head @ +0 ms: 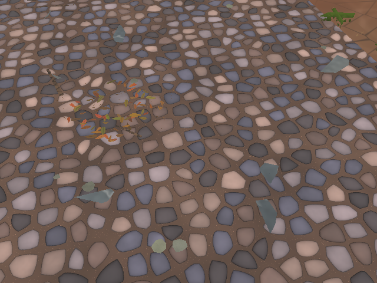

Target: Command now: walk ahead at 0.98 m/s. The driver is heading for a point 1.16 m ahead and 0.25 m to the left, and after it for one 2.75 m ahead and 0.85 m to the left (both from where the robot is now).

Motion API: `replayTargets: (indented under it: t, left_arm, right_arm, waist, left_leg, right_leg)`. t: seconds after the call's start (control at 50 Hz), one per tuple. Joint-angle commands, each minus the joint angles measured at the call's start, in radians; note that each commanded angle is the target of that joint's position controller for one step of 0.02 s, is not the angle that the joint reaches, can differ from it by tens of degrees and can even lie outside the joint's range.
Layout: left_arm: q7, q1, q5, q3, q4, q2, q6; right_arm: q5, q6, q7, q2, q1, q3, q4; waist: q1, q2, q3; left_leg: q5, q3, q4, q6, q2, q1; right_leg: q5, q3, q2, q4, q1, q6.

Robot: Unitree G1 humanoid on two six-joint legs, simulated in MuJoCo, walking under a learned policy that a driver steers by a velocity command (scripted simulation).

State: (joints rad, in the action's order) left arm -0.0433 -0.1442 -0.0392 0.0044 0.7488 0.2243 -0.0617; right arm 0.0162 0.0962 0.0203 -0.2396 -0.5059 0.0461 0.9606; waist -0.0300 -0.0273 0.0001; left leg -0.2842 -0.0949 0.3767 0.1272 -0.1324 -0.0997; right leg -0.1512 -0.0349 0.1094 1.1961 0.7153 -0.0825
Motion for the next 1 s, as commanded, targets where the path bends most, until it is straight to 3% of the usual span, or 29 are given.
replayTargets:
  t: [0.02, 0.08, 0.16, 0.2, 0.22, 0.24, 0.26, 0.28, 0.3, 0.34, 0.36, 0.4, 0.48, 0.5, 0.52, 0.58, 0.62, 0.66, 0.68, 0.7, 0.72, 0.74, 0.76, 0.78, 0.8, 0.82, 0.88, 0.94, 1.0]
  left_arm:
    - [-0.007, 0.106, 0.005, 0.003, -0.075, 0.067, -0.002]
    - [-0.022, 0.225, 0.018, -0.016, -0.109, 0.036, -0.015]
    - [-0.008, 0.257, 0.015, -0.007, -0.108, 0.072, -0.019]
    - [0.010, 0.122, 0.013, 0.015, -0.076, 0.126, -0.018]
    - [0.025, -0.062, 0.017, 0.034, -0.019, 0.166, -0.017]
    - [0.041, -0.273, 0.012, 0.055, 0.050, 0.200, -0.015]
    - [0.060, -0.438, -0.006, 0.081, 0.084, 0.278, -0.010]
    - [0.047, -0.370, -0.024, 0.094, 0.082, 0.307, -0.010]
    - [0.029, -0.288, -0.004, 0.095, 0.075, 0.235, -0.012]
    - [0.021, -0.217, -0.004, 0.073, 0.108, 0.125, -0.031]
    - [0.024, -0.209, -0.004, 0.060, 0.124, 0.088, -0.039]
    - [0.032, -0.228, 0.011, 0.048, 0.160, 0.069, -0.054]
    - [0.020, -0.273, 0.028, 0.052, 0.180, 0.114, -0.081]
    - [0.014, -0.293, 0.035, 0.046, 0.185, 0.093, -0.086]
    - [0.015, -0.292, 0.035, 0.050, 0.183, 0.124, -0.093]
    - [0.025, -0.365, 0.041, 0.045, 0.214, 0.140, -0.104]
    - [0.045, -0.376, 0.031, 0.045, 0.212, 0.166, -0.094]
    - [0.075, -0.369, 0.007, 0.053, 0.209, 0.213, -0.065]
    - [0.087, -0.339, -0.005, 0.061, 0.197, 0.237, -0.046]
    - [0.094, -0.279, -0.012, 0.068, 0.178, 0.256, -0.030]
    - [0.090, -0.237, -0.017, 0.072, 0.164, 0.256, -0.029]
    - [0.057, -0.306, 0.009, 0.037, 0.088, 0.083, -0.055]
    - [0.056, -0.258, 0.032, 0.029, 0.029, 0.137, -0.076]
    - [0.057, -0.148, 0.022, 0.025, 0.007, 0.163, -0.091]
    - [0.053, -0.115, 0.014, 0.022, -0.007, 0.157, -0.099]
    - [0.050, -0.080, -0.005, 0.017, -0.022, 0.139, -0.088]
    - [0.035, -0.072, -0.045, 0.004, -0.054, 0.105, -0.023]
    - [0.021, 0.136, -0.029, -0.014, -0.154, 0.092, -0.016]
    - [0.016, 0.222, -0.003, -0.022, -0.188, 0.088, -0.023]
  right_arm:
    - [-0.020, 0.040, 0.008, -0.075, 0.049, 0.005, -0.070]
    - [-0.036, 0.054, -0.001, -0.097, -0.019, 0.005, -0.047]
    - [-0.015, 0.043, -0.018, -0.155, -0.061, 0.004, -0.016]
    - [0.013, 0.019, -0.040, -0.200, -0.050, 0.012, -0.001]
    - [0.028, 0.003, -0.050, -0.221, -0.021, 0.018, -0.001]
    - [0.031, -0.007, -0.053, -0.228, 0.038, 0.023, -0.012]
    - [0.036, -0.001, -0.044, -0.145, 0.056, 0.007, -0.043]
    - [-0.039, 0.021, -0.013, -0.018, -0.078, -0.020, -0.083]
    - [-0.030, 0.028, -0.025, -0.112, 0.038, -0.010, -0.095]
    - [-0.018, 0.031, -0.019, -0.100, 0.186, -0.015, -0.132]
    - [0.004, 0.017, -0.010, -0.077, 0.213, -0.019, -0.143]
    - [0.027, -0.014, 0.015, -0.036, 0.190, -0.033, -0.152]
    - [0.027, -0.024, 0.033, -0.049, 0.418, -0.048, -0.248]
    - [0.016, -0.022, 0.036, -0.050, 0.454, -0.051, -0.247]
    - [0.008, -0.017, 0.042, -0.028, 0.480, -0.063, -0.267]
    - [-0.009, -0.014, 0.049, -0.040, 0.567, -0.064, -0.273]
    - [0.001, -0.012, 0.045, -0.075, 0.557, -0.054, -0.258]
    - [0.009, -0.015, 0.036, -0.114, 0.442, -0.040, -0.224]
    - [0.009, -0.016, 0.031, -0.149, 0.283, -0.024, -0.177]
    - [0.006, -0.020, 0.022, -0.187, 0.062, 0.000, -0.107]
    - [0.009, -0.031, 0.006, -0.232, -0.079, 0.032, -0.072]
    - [0.026, -0.052, -0.006, -0.328, 0.010, 0.063, -0.084]
    - [0.009, -0.058, -0.003, -0.335, 0.034, 0.079, -0.105]
    - [0.004, -0.054, -0.010, -0.273, 0.070, 0.073, -0.106]
    - [-0.001, -0.053, -0.011, -0.207, 0.093, 0.061, -0.087]
    - [-0.002, -0.045, -0.016, -0.179, 0.113, 0.053, -0.081]
    - [-0.019, -0.014, -0.020, -0.158, 0.137, 0.036, -0.091]
    - [-0.017, 0.004, -0.016, -0.193, 0.119, 0.047, -0.107]
    - [-0.027, 0.003, -0.004, -0.211, 0.047, 0.061, -0.101]
  waist:
    - [0.029, -0.004, -0.181]
    - [-0.009, 0.018, -0.174]
    - [-0.012, 0.080, -0.101]
    - [0.072, 0.151, 0.011]
    - [0.158, 0.171, 0.102]
    - [0.261, 0.156, 0.181]
    - [0.286, 0.037, 0.286]
    - [0.120, -0.301, 0.400]
    - [0.148, -0.104, 0.289]
    - [0.090, 0.079, 0.053]
    - [0.051, 0.095, 0.005]
    - [-0.006, 0.024, -0.043]
    - [0.009, 0.019, -0.163]
    - [0.027, 0.044, -0.165]
    - [0.023, -0.002, -0.159]
    - [0.062, 0.006, -0.166]
    - [0.047, -0.034, -0.110]
    - [-0.026, -0.099, -0.005]
    - [-0.105, -0.118, 0.078]
    - [-0.206, -0.115, 0.165]
    - [-0.262, -0.079, 0.199]
    - [-0.065, 0.317, 0.226]
    - [-0.095, 0.206, 0.360]
    - [-0.092, 0.041, 0.207]
    - [-0.036, -0.050, 0.079]
    - [0.006, -0.072, 0.011]
    - [0.083, -0.055, -0.061]
    - [0.039, -0.002, -0.137]
    - [-0.036, 0.049, -0.089]
  left_leg:
    - [0.121, 0.195, -0.361, 0.072, 0.211, -0.182]
    - [0.426, 0.140, -0.414, 0.039, 0.232, -0.129]
    - [1.021, 0.079, -0.285, 0.000, 0.267, 0.202]
    - [1.335, 0.081, -0.041, -0.013, 0.310, 0.306]
    - [1.358, 0.079, 0.174, -0.011, 0.324, 0.290]
    - [1.205, 0.058, 0.448, -0.006, 0.301, 0.173]
    - [0.676, 0.059, 0.829, 0.014, 0.214, -0.076]
    - [-0.160, 0.155, 1.180, -0.032, 0.025, -0.514]
    - [-0.074, 0.211, 1.172, 0.006, 0.104, -0.641]
    - [0.032, 0.195, 1.038, 0.008, 0.179, -0.618]
    - [0.036, 0.205, 0.988, 0.004, 0.206, -0.571]
    - [0.027, 0.194, 0.917, -0.025, 0.240, -0.541]
    - [0.204, 0.095, 0.651, -0.061, 0.272, -0.642]
    - [0.289, 0.052, 0.567, -0.052, 0.243, -0.603]
    - [0.368, 0.044, 0.444, -0.041, 0.235, -0.520]
    - [0.516, -0.026, 0.283, 0.005, 0.171, -0.454]
    - [0.476, -0.073, 0.238, 0.030, 0.105, -0.430]
    - [0.345, -0.099, 0.238, 0.050, 0.024, -0.315]
    - [0.284, -0.091, 0.244, 0.069, -0.007, -0.164]
    - [0.253, -0.051, 0.203, 0.100, 0.004, 0.031]
    - [0.105, 0.070, 0.206, 0.136, 0.070, 0.217]
    - [0.220, 0.578, 0.191, 0.292, 0.337, 0.547]
    - [0.019, 0.897, -0.009, 0.402, 0.413, 0.640]
    - [-0.026, 0.838, -0.096, 0.346, 0.391, 0.506]
    - [0.020, 0.742, -0.136, 0.290, 0.353, 0.307]
    - [0.102, 0.659, -0.144, 0.256, 0.301, 0.156]
    - [0.157, 0.527, -0.186, 0.227, 0.200, -0.126]
    - [0.292, 0.469, -0.247, 0.199, 0.133, -0.294]
    - [0.524, 0.453, -0.212, 0.123, 0.113, -0.217]
  right_leg:
    - [0.176, 0.066, 0.026, -0.219, 0.031, 0.020]
    - [0.375, 0.130, -0.014, -0.484, -0.126, -0.001]
    - [0.302, 0.193, -0.122, -0.643, -0.186, -0.042]
    - [0.131, 0.183, -0.188, -0.650, -0.322, -0.066]
    - [0.056, 0.157, -0.201, -0.654, -0.491, -0.086]
    - [0.025, 0.121, -0.157, -0.695, -0.713, -0.111]
    - [-0.240, -0.097, 0.053, -0.614, -0.957, -0.138]
    - [-0.462, -0.741, 0.293, -0.813, -1.209, -0.291]
    - [-0.468, -0.727, 0.236, -0.908, -1.129, -0.261]
    - [-0.233, -0.448, 0.177, -0.963, -0.812, -0.210]
    - [-0.190, -0.355, 0.118, -0.984, -0.690, -0.166]
    - [-0.189, -0.274, 0.083, -1.047, -0.563, -0.149]
    - [0.061, -0.073, 0.014, -1.161, -0.481, -0.131]
    - [0.226, 0.019, -0.039, -1.153, -0.484, -0.086]
    - [0.301, 0.055, -0.023, -1.172, -0.454, -0.071]
    - [0.555, 0.141, 0.009, -1.229, -0.604, -0.013]
    - [0.907, 0.192, 0.032, -1.135, -0.779, 0.018]
    - [1.234, 0.217, 0.068, -0.891, -0.889, 0.047]
    - [1.309, 0.220, 0.083, -0.669, -0.879, 0.053]
    - [1.272, 0.220, 0.087, -0.377, -0.816, 0.052]
    - [0.894, 0.222, 0.017, -0.009, -0.623, 0.036]
    - [-0.289, 0.152, -0.176, 0.414, -0.085, 0.104]
    - [-0.290, -0.040, -0.171, 0.513, 0.110, 0.083]
    - [-0.199, -0.074, -0.102, 0.407, 0.151, 0.059]
    - [-0.160, -0.062, -0.063, 0.276, 0.102, 0.050]
    - [-0.175, -0.061, -0.036, 0.201, 0.046, 0.061]
    - [-0.227, -0.029, 0.005, 0.032, -0.063, 0.114]
    - [-0.006, 0.043, -0.007, -0.269, -0.131, 0.145]
    - [0.261, 0.063, -0.064, -0.494, -0.235, 0.124]
